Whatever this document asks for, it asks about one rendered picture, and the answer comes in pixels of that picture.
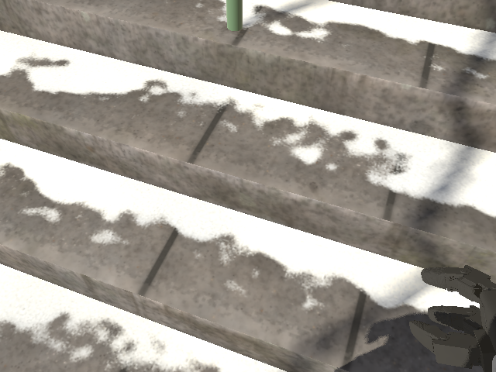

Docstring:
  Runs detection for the robot right hand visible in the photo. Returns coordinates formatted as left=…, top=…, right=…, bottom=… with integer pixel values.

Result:
left=409, top=265, right=496, bottom=372

